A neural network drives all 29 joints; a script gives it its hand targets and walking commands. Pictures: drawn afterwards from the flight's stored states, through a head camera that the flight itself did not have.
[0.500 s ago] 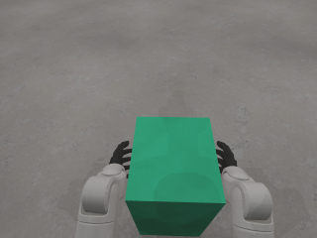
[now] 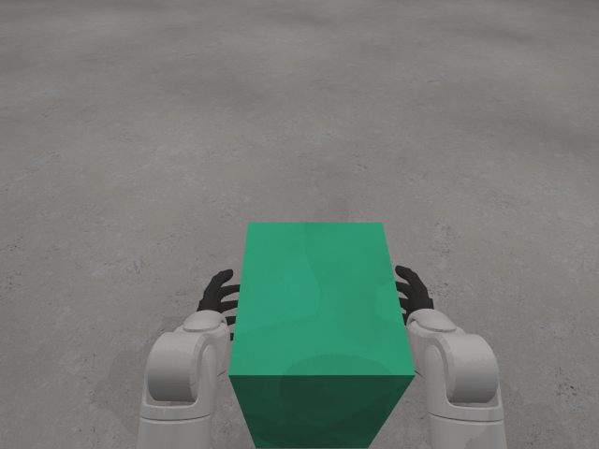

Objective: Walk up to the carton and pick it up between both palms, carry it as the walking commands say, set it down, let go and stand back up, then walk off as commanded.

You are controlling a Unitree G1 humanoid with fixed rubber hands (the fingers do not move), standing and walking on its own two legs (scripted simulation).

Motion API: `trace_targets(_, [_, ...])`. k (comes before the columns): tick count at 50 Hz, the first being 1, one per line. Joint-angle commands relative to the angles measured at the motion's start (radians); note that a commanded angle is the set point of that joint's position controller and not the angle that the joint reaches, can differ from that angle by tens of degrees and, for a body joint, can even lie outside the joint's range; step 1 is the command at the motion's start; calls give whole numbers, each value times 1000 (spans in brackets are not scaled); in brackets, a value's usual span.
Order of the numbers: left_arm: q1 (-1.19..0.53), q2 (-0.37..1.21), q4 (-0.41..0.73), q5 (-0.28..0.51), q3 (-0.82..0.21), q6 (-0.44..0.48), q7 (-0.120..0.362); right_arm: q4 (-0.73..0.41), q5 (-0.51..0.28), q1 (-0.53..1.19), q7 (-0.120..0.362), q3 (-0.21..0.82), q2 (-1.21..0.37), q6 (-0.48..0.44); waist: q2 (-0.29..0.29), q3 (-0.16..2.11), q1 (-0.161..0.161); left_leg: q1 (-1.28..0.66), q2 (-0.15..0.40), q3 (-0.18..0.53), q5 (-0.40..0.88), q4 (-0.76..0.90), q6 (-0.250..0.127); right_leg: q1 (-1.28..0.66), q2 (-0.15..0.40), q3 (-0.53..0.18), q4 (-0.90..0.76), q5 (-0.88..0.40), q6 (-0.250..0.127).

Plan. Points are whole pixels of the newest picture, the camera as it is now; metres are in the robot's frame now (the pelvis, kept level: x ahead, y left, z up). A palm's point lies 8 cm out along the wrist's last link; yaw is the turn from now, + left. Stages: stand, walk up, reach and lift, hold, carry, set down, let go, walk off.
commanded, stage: carry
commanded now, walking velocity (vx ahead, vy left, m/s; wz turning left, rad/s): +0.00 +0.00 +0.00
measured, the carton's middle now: (313, 345) +0.26 +0.01 +0.03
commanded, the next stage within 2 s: none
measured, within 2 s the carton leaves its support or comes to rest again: neither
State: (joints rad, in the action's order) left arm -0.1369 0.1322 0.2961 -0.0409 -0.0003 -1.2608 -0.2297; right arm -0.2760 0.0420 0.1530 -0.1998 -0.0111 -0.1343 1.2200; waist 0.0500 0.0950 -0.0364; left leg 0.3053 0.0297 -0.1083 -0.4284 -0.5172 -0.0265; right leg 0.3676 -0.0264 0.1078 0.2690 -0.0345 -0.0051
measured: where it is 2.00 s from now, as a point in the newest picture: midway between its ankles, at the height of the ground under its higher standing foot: outside the picture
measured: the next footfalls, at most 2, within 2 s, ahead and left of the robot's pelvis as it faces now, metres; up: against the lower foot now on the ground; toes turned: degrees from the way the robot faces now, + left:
right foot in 0.24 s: +0.03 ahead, -0.09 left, +0.00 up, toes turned +0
left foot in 0.44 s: -0.01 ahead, +0.14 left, +0.00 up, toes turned +6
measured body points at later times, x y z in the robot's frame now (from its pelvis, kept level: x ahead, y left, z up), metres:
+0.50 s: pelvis -0.08 +0.01 -0.01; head -0.06 +0.02 +0.44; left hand +0.18 +0.16 +0.04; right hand +0.21 -0.10 +0.06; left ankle -0.05 +0.13 -0.74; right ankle -0.01 -0.09 -0.74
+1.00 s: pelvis -0.09 +0.03 -0.01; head -0.11 +0.02 +0.44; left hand +0.18 +0.16 +0.05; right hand +0.19 -0.10 +0.05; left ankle -0.05 +0.13 -0.74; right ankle -0.01 -0.09 -0.74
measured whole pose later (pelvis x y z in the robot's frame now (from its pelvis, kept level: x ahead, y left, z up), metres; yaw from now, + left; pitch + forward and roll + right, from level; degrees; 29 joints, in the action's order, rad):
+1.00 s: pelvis -0.09 +0.03 -0.01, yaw +2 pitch +3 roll +0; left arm -0.14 0.13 0.16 -0.05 -0.01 -1.13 -0.21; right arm -0.17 0.06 0.17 -0.18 -0.05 -0.14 1.12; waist 0.00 0.09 0.00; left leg 0.38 0.02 -0.08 -0.20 -0.53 -0.02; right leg 0.41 0.02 0.03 0.49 0.13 0.00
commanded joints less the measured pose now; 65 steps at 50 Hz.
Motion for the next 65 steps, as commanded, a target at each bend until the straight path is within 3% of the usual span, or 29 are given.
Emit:
trace_targets(1, [-568, 937, 295, 312, -523, 84, 184, -209, -262, 424, 125, 493, -974, -42, 33, 275, 58, -168, -120, -177, -21, 1, -10, -78, 63, -26, -118, 488, 216])
trace_targets(2, [-515, 916, 278, 294, -508, 76, 170, -211, -267, 388, 122, 490, -942, -32, 15, 290, 59, -150, -103, -159, -28, 40, -4, -110, 60, -26, -62, 479, 210])
trace_targets(4, [-480, 903, 232, 260, -481, 64, 165, -186, -293, 441, 136, 476, -936, -24, -416, 264, 55, 228, 149, 179, -184, 238, -78, -255, -40, 33, 628, 462, 130])
trace_targets(6, [-501, 927, 205, 242, -451, 89, 165, -99, -280, 444, 156, 493, -970, -13, -419, 189, -9, 664, 356, 282, -430, 392, -98, -372, 29, -140, 1071, 426, 35])
trace_targets(9, [-433, 875, 83, 184, -366, 110, 151, -95, -307, 495, 169, 540, -946, -15, 41, 162, -28, 296, 97, 1, -37, -121, 58, -169, 105, -175, 217, 439, -60])
trace_targets(12, [-458, 945, 119, 224, -382, 100, 164, -131, -312, 533, 153, 557, -958, -3, 296, 131, 38, 247, 12, 141, -97, -520, 61, 44, 315, -487, -44, 615, -115])
trace_targets(14, [-525, 901, 43, 209, -350, 122, 181, -55, -244, 523, 150, 506, -946, -30, 252, 151, 37, 184, 35, 165, 35, -584, 49, 163, 332, -585, -107, 834, -130])
trace_targets(17, [-565, 1055, 205, 319, -509, 130, 195, -186, -296, 483, 149, 552, -1050, -63, 83, 258, 36, 115, 22, 86, 59, -282, 41, -15, 229, -290, 101, 339, -114])
trace_targets(20, [-552, 1063, 244, 324, -513, 168, 189, -242, -328, 523, 156, 555, -1081, -111, 29, 376, 39, -42, 35, 64, 182, 101, 41, -223, 178, -225, 246, -151, -67])
trace_targets(24, [-545, 994, 374, 352, -571, 178, 171, -171, -297, 349, 157, 519, -1041, -113, -233, 464, 21, -208, 195, 198, 482, 30, 0, -94, 113, -163, 220, 178, -22])
trace_targets(26, [-441, 904, 75, 244, -474, 200, 181, 19, -193, 298, 163, 377, -889, -158, -204, 455, 31, -173, 154, 158, 503, 28, 14, -128, 115, -150, 267, 81, -27])
trace_targets(30, [-565, 1033, 311, 348, -608, 206, 194, -238, -287, 437, 161, 521, -1023, -160, -80, 311, 31, -45, 135, 147, 336, 78, 16, -109, 134, -132, 215, 88, -17])
trace_targets(34, [-481, 976, 175, 291, -539, 143, 186, -129, -232, 367, 155, 472, -941, -97, -86, 224, 25, 58, 155, 189, 15, 184, -4, -77, 100, -107, 215, 259, -9])
trace_targets(36, [-352, 829, -139, 157, -364, 177, 199, 129, -137, 322, 168, 346, -802, -134, -71, 255, 23, 23, 148, 174, 72, 166, 11, -99, 118, -133, 201, 210, -16])
trace_targets(39, [-578, 993, 162, 296, -500, 201, 197, -171, -242, 524, 168, 446, -948, -156, -45, 193, 30, 61, 142, 191, -40, 191, 9, -55, 116, -141, 163, 336, -15])
trace_targets(40, [-553, 923, 23, 244, -419, 212, 196, 0, -197, 476, 164, 382, -905, -164, -61, 190, 27, 82, 128, 176, -77, 178, 15, -66, 126, -150, 132, 372, -21])
trace_targets(41, [-630, 1018, 273, 339, -542, 201, 185, -192, -277, 492, 156, 488, -1015, -142, -49, 190, 29, 55, 118, 149, 14, 145, 20, -56, 134, -170, 120, 326, -25])
trace_targets(42, [-527, 926, 95, 261, -437, 200, 183, -57, -224, 431, 156, 418, -917, -137, -39, 218, 31, 27, 122, 164, 55, 144, 9, -53, 138, -163, 134, 318, -21])
trace_targets(48, [-521, 885, 26, 204, -408, 234, 184, 60, -187, 419, 182, 367, -902, -174, -114, 296, 28, -6, 132, 155, 17, 172, 6, -96, 119, -136, 192, 251, -25])
trace_targets(50, [-557, 895, 60, 225, -412, 269, 187, -24, -202, 488, 180, 385, -893, -214, -106, 293, 27, 7, 132, 163, 92, 157, -8, -92, 131, -141, 192, 211, -25])
trace_targets(51, [-643, 981, 304, 317, -518, 274, 181, -239, -282, 536, 172, 485, -1000, -213, -50, 321, 30, -12, 124, 119, 116, 110, 4, -110, 137, -162, 160, 202, -28])
trace_targets(53, [-482, 920, 35, 224, -390, 280, 182, -56, -218, 471, 166, 412, -916, -229, -19, 272, 32, -11, 108, 116, 117, 106, 7, -88, 138, -162, 144, 238, -36])
trace_targets(56, [-528, 963, 255, 310, -522, 269, 172, -186, -259, 399, 151, 473, -969, -207, -80, 364, 36, -67, 134, 160, 199, 113, -2, -107, 124, -156, 197, 140, -42])
trace_targets(57, [-443, 809, -71, 182, -349, 290, 184, 117, -135, 334, 158, 332, -823, -233, -21, 391, 35, -94, 115, 104, 207, 53, 1, -135, 145, -181, 159, 110, -43])
trace_targets(58, [-455, 889, 75, 233, -419, 304, 183, -41, -212, 379, 166, 426, -906, -243, -20, 382, 37, -86, 107, 108, 227, 47, 9, -129, 152, -177, 176, 74, -55])
trace_targets(59, [-425, 761, -139, 141, -291, 331, 189, 164, -130, 363, 169, 315, -798, -272, -19, 372, 38, -97, 106, 105, 247, 48, -4, -140, 149, -163, 184, 73, -42])
trace_targets(60, [-536, 920, 212, 289, -485, 334, 183, -187, -268, 454, 164, 483, -939, -276, -33, 356, 36, -67, 98, 112, 211, 63, 2, -111, 163, -176, 177, 96, -51])
trace_targets(63, [-498, 828, -30, 191, -344, 340, 192, 19, -174, 464, 162, 372, -848, -289, 20, 294, 37, -66, 94, 119, 95, 55, 1, -52, 163, -220, 91, 330, -46])
trace_targets(65, [-518, 877, 187, 255, -454, 327, 177, -118, -244, 430, 156, 468, -933, -266, 3, 326, 41, -90, 87, 105, 172, 55, 1, -81, 172, -204, 109, 237, -52])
